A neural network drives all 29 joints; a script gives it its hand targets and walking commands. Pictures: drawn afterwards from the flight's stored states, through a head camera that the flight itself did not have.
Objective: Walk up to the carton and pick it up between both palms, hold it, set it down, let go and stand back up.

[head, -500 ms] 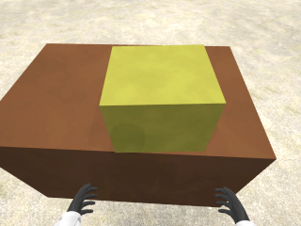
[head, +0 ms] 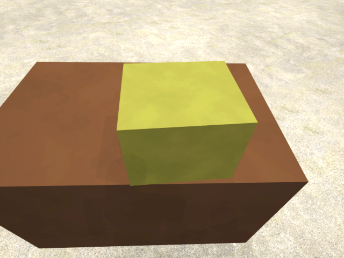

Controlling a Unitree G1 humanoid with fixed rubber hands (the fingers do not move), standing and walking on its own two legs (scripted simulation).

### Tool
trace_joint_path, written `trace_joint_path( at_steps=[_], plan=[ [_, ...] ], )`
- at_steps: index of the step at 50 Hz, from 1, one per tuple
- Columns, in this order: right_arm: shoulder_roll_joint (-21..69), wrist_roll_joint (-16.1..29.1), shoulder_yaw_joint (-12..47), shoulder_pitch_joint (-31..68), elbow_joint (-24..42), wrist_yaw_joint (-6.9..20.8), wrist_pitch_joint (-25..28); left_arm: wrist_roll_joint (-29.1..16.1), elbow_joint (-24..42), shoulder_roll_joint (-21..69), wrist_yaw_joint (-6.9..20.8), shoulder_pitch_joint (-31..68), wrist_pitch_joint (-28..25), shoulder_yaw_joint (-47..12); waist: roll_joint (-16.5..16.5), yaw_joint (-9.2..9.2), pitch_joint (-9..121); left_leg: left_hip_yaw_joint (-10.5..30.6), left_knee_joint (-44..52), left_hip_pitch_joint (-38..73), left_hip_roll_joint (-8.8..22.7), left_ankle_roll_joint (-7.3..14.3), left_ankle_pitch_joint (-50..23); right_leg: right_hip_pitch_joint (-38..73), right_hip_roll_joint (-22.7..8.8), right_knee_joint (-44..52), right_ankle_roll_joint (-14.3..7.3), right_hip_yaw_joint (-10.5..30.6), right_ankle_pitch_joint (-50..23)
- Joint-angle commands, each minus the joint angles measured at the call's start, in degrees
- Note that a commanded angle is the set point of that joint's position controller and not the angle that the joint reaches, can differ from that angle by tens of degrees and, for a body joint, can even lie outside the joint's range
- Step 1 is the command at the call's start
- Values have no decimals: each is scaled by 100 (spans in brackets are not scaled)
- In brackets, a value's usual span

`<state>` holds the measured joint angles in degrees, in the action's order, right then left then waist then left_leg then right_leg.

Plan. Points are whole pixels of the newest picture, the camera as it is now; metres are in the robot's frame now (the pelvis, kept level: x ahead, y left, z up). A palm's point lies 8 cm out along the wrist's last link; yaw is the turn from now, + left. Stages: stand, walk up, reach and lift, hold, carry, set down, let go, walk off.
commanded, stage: stand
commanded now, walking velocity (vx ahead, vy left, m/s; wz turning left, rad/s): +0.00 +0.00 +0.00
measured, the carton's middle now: (178, 121) +0.49 +0.00 +0.03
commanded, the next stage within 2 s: none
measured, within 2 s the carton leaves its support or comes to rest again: neither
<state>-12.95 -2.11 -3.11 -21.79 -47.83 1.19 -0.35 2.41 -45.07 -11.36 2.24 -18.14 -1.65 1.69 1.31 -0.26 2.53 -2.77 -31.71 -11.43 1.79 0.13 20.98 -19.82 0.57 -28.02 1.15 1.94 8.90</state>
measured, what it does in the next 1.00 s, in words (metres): shifts its weight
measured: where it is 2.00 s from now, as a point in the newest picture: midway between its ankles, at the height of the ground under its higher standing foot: outside the picture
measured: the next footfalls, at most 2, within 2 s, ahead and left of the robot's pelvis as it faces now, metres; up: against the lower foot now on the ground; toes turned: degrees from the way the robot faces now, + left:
none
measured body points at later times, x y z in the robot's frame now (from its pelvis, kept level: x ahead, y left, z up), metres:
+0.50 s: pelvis +0.02 +0.04 +0.00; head +0.01 +0.05 +0.45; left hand +0.02 +0.26 -0.16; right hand +0.02 -0.20 -0.14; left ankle -0.04 +0.11 -0.73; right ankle +0.06 -0.13 -0.73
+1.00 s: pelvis +0.03 +0.06 +0.00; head +0.03 +0.07 +0.45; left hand +0.01 +0.26 -0.17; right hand -0.03 -0.16 -0.15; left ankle -0.04 +0.11 -0.73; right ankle +0.06 -0.13 -0.73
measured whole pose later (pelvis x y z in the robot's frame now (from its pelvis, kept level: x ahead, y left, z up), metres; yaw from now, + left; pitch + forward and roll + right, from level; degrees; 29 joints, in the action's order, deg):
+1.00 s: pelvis +0.03 +0.06 +0.00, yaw -1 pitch -3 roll -1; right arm -6.9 -1.1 -1.1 -22.6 -63.3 -2.4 0.6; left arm 0.8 -66.9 -6.3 -2.7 -17.2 1.3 1.0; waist 0.4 -1.2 -1.8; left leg -5.5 -27.1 -2.6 -3.0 5.2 22.2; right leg -13.0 -3.5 -26.5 5.7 5.3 11.2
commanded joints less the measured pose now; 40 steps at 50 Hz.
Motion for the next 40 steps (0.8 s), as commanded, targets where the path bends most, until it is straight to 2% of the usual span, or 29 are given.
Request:
trace_joint_path(
  at_steps=[1, 4, 6, 8, 9, 11, 12, 14, 15, 16, 19, 21, 25, 26, 27, 30, 31, 33, 37, 40],
  plan=[
    [-681, 14, -156, 50, 351, -84, 178, -33, 205, -561, -87, -111, -137, 172, -363, 118, -312, 759, 1252, -854, 428, 188, -141, 666, -349, 359, -140, 505, -513],
    [-640, 16, -152, -86, 194, -103, 188, -48, 9, -540, -137, -144, -106, 176, -182, 87, -464, 732, 1293, -777, 419, 211, -173, 578, -350, 388, -112, 474, -514],
    [-638, 28, -160, -159, 89, -139, 187, -53, -120, -471, -167, -193, -87, 166, -242, 56, -600, 758, 1376, -767, 453, 233, -245, 553, -347, 385, -96, 452, -590],
    [-600, 50, -152, -252, -11, -151, 195, -71, -267, -505, -194, -260, -74, 179, -141, 33, -599, 735, 1410, -694, 425, 254, -400, 576, -360, 398, -79, 460, -637],
    [-636, 48, -163, -197, -43, -158, 206, -83, -347, -449, -204, -343, -71, 164, -129, 79, -608, 751, 1417, -633, 442, 261, -499, 585, -359, 408, -71, 426, -655],
    [-522, 62, -153, -333, -185, -180, 216, -72, -526, -365, -240, -397, -59, 128, -5, 10, -591, 714, 1333, -387, 435, 284, -1002, 489, -371, 384, -57, 393, -744],
    [-512, 62, -144, -324, -221, -193, 214, -73, -558, -334, -260, -378, -53, 136, -141, 31, -605, 659, 1341, -404, 419, 292, -1129, 526, -364, 373, -50, 386, -681],
    [-451, 75, -133, -295, -313, -222, 205, -82, -683, -334, -293, -401, -27, 130, -160, 9, -608, 651, 1314, -262, 418, 312, -1436, 481, -367, 347, -45, 347, -711],
    [-486, 64, -144, -251, -338, -225, 199, -91, -760, -372, -309, -421, -7, 137, -77, 20, -634, 628, 1309, -233, 430, 333, -1398, 479, -347, 352, -27, 329, -709],
    [-445, 57, -139, -215, -373, -235, 199, -92, -825, -317, -325, -447, 4, 124, -128, 37, -650, 646, 1307, -249, 433, 335, -1445, 491, -374, 366, -30, 323, -712],
    [-425, 89, -155, -339, -541, -256, 185, -98, -1000, -236, -347, -455, 9, 88, -24, -45, -609, 569, 1202, -51, 397, 342, -1800, 547, -387, 323, -38, 305, -912],
    [-277, 87, -96, -407, -666, -267, 156, -102, -1120, -176, -356, -517, 36, 72, -165, -39, -685, 516, 1182, -39, 382, 329, -1910, 529, -386, 297, -42, 296, -889],
    [-272, 98, -67, -381, -792, -289, 152, -101, -1321, -248, -397, -500, 87, 105, -236, -39, -752, 500, 1204, -26, 374, 343, -2056, 607, -404, 291, -4, 279, -891],
    [-191, 111, -38, -424, -855, -292, 148, -101, -1383, -196, -405, -562, 98, 85, -361, -38, -780, 481, 1204, -23, 374, 349, -2157, 607, -405, 287, -14, 292, -871],
    [-214, 97, -40, -461, -899, -307, 148, -110, -1480, -101, -425, -626, 118, 52, -231, -47, -727, 461, 1198, 45, 369, 346, -2109, 660, -407, 298, 2, 269, -850],
    [-206, 101, -18, -495, -1012, -328, 132, -119, -1582, -140, -439, -550, 144, 59, -157, -64, -823, 454, 1163, 54, 360, 352, -2276, 681, -411, 274, 6, 231, -970],
    [-134, 113, 6, -520, -1045, -327, 134, -126, -1639, -41, -442, -569, 150, 29, -259, -75, -857, 455, 1181, 63, 354, 344, -2321, 661, -410, 267, -5, 261, -894],
    [-156, 109, 7, -505, -1118, -353, 133, -128, -1710, -62, -443, -529, 154, 31, -125, -38, -886, 490, 1209, 33, 371, 355, -2338, 708, -392, 268, 0, 218, -863],
    [-124, 118, 35, -586, -1236, -373, 147, -137, -1870, 26, -474, -521, 184, 14, -180, -44, -903, 473, 1179, 126, 374, 339, -2691, 765, -400, 250, 13, 194, -904],
    [-4, 99, 72, -635, -1364, -386, 129, -138, -1935, 57, -480, -439, 215, 9, -213, -34, -990, 454, 1204, 103, 385, 350, -2643, 779, -416, 247, 23, 179, -860]
  ],
)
